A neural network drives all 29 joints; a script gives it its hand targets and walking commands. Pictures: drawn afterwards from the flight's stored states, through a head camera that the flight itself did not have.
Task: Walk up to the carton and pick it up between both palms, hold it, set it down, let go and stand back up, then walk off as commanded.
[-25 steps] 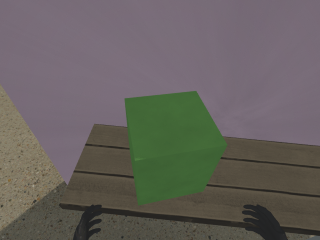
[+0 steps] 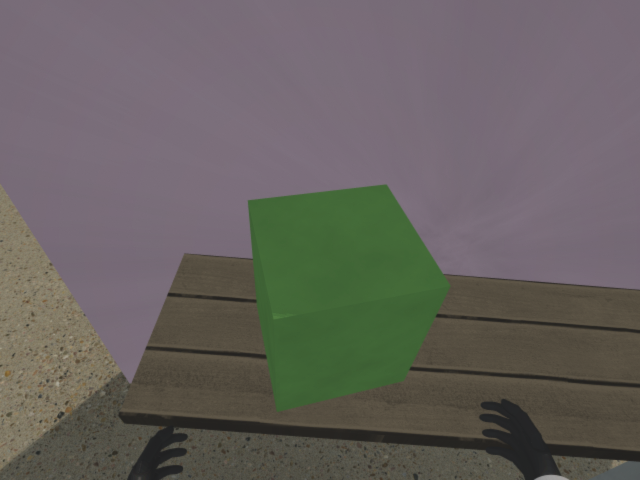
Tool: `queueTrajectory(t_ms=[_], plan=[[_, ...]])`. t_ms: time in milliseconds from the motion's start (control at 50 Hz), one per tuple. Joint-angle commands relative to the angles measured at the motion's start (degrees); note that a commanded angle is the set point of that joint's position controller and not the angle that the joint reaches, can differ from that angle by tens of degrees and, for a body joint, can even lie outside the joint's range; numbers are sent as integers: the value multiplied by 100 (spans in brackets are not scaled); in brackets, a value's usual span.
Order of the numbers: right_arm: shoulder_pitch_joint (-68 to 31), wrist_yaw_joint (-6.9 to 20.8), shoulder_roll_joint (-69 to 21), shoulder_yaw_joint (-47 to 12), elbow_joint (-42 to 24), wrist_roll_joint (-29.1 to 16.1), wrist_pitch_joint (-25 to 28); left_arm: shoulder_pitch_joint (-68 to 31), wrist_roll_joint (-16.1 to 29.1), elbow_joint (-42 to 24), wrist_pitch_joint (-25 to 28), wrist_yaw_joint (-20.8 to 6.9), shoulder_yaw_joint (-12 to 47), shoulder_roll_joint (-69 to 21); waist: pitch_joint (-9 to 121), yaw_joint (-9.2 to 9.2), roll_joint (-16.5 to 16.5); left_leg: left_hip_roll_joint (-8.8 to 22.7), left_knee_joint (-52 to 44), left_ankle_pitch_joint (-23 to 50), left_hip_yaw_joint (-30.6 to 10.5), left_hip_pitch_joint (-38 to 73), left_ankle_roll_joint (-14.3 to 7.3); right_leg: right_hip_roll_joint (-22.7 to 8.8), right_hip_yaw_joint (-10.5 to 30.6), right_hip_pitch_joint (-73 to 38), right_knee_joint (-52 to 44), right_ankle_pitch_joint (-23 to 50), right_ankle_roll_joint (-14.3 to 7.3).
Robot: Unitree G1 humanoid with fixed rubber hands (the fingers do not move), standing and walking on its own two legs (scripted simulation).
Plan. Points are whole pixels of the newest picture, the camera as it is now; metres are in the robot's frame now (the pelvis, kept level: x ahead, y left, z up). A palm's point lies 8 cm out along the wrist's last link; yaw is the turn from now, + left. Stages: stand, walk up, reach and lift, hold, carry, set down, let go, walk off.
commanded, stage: let go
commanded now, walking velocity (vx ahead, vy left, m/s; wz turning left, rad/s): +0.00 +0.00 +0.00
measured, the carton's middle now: (331, 297) +0.39 -0.01 +0.00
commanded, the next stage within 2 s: stand in 0.48 s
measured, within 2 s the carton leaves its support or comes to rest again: neither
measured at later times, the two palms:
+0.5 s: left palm out of the picture +0.15 +0.23 -0.09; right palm (533, 469) +0.18 -0.26 -0.05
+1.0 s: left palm out of the picture +0.07 +0.31 -0.09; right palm (540, 476) +0.17 -0.26 -0.04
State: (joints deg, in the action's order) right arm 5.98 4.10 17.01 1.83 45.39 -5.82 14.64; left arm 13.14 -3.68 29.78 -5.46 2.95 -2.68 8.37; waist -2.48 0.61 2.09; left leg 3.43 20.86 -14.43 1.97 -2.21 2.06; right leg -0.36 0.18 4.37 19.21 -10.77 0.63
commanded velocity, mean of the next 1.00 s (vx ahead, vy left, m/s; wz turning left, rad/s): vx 0.00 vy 0.00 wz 0.00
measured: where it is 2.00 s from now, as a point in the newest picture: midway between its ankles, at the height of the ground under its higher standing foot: outside the picture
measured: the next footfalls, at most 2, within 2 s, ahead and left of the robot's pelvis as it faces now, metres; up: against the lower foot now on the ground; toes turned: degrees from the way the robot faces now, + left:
left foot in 1.86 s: -0.19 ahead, +0.06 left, +0.00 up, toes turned +1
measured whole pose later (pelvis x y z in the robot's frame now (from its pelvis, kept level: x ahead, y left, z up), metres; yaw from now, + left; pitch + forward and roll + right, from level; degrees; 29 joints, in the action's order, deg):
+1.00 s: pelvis -0.03 +0.01 -0.01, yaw +4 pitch -5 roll -1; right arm 9.4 0.0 21.5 2.8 33.8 0.0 4.2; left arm 9.5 -1.1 46.6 0.9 -2.1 -3.2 20.4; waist -2.2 1.1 -1.1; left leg 1.6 29.1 -15.4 -1.3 -9.2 0.7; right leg -2.3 -2.7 8.8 25.1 -11.7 2.0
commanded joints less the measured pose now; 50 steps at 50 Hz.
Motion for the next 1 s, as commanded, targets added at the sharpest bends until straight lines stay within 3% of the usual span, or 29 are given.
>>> queueTrajectory(t_ms=[0,40,80,140,160,180,260,360,400,460,480,520,580,620,640,660,700,740,760,780,880,920,960,980], plan=[[8,107,-35,-320,94,258,-362,-472,10,-500,70,-76,-82,387,-134,44,-536,-395,-240,1326,193,-128,81,163,-156,141,-407,211,-352],[42,102,-71,-372,109,238,-406,-412,15,-417,72,-96,-94,380,-278,69,-532,-403,-229,1478,226,-134,104,135,-141,97,-406,257,-361],[70,90,-58,-249,27,302,-399,-493,11,-488,63,-102,-51,377,-199,15,-757,-380,-205,1648,180,-118,151,155,-190,39,-341,397,-399],[60,34,-93,-311,24,365,-378,-610,58,-499,98,-137,-53,430,-91,-13,-723,-360,-93,1999,189,-3,157,172,-195,36,-266,533,-391],[80,32,-143,-325,43,309,-346,-554,2,-530,103,-130,-115,441,-56,52,-830,-375,-44,2112,182,31,178,198,-214,14,-266,609,-388],[72,57,-123,-301,40,300,-349,-589,-9,-564,122,-100,-74,462,-28,-17,-891,-388,-34,2195,182,65,213,172,-236,1,-272,616,-400],[42,-9,-108,-319,43,345,-321,-566,6,-448,113,-150,-90,535,-52,38,-810,-401,-3,2312,186,102,213,150,-233,-38,-258,657,-388],[92,-77,-165,-334,-74,367,-325,-546,-6,-377,64,-223,-96,561,-115,62,-673,-429,-51,1895,173,0,146,158,-234,-140,-248,531,-333],[-1,-99,-164,-262,-134,364,-344,-624,5,-507,58,-217,-101,550,-119,49,-801,-403,-94,1889,177,37,175,163,-256,-109,-238,450,-349],[-50,-140,-169,-241,-220,453,-415,-711,43,-452,37,-236,-53,614,-281,25,-595,-403,-206,1438,226,-98,110,121,-240,-81,-257,162,-304],[411,-462,1480,249,-668,784,-807,-224,127,148,410,-235,-476,1787,-41,-147,-59,248,346,2174,-311,-669,-174,-381,-92,185,203,1084,-85],[349,-542,1406,345,-789,710,-998,-309,238,328,570,-211,-417,1781,353,-164,-216,239,378,1882,-285,-615,-294,-450,49,-112,145,1308,28],[548,-532,1136,281,-1003,640,-1097,-405,232,529,659,-274,-329,1595,200,-186,-516,262,359,1069,-369,-678,-319,-446,102,197,53,463,-33],[575,-480,1246,291,-1062,599,-1131,-618,212,621,732,-327,-323,1751,-144,-232,-342,237,256,804,-418,-859,-336,-461,141,434,-11,371,-48],[579,-504,1286,305,-1136,652,-1144,-597,229,645,699,-360,-324,1694,-258,-173,-550,211,324,582,-360,-998,-341,-463,159,515,-12,235,-88],[562,-490,1279,331,-1221,632,-1153,-619,199,739,699,-384,-304,1739,-212,-202,-394,206,287,546,-453,-882,-339,-446,106,606,-31,122,-93],[557,-461,1269,329,-1241,608,-1141,-736,236,803,744,-408,-317,1821,0,-179,-479,243,290,520,-499,-908,-383,-484,166,436,-43,144,-95],[574,-473,1342,376,-1323,616,-1139,-719,246,854,783,-456,-323,1880,-62,-151,-248,233,243,606,-592,-926,-384,-470,149,499,-5,-3,-111],[591,-485,1332,380,-1291,624,-1148,-737,251,937,781,-454,-321,1880,78,-227,-235,252,247,595,-557,-708,-409,-493,174,606,-15,32,-132],[630,-468,1414,377,-1274,625,-1177,-816,247,944,757,-458,-309,1978,1,-200,-405,261,296,540,-531,-865,-411,-491,148,563,11,41,-118],[606,-437,1288,335,-1249,634,-1178,-802,257,1160,753,-471,-315,2177,90,-197,-180,253,174,446,-646,-853,-413,-499,135,541,65,-152,-117],[557,-427,1435,355,-1216,619,-1180,-809,275,1190,754,-483,-272,2109,97,-129,-425,270,199,501,-670,-1058,-469,-546,137,325,113,-6,-102],[516,-435,1504,365,-1238,621,-1160,-740,253,1241,756,-475,-280,2192,51,-93,-391,267,214,636,-683,-1034,-416,-542,120,405,108,-93,-101],[536,-410,1386,339,-1231,606,-1166,-852,257,1256,734,-482,-268,2166,44,-157,-337,241,194,595,-678,-1019,-422,-537,119,439,127,-48,-105]])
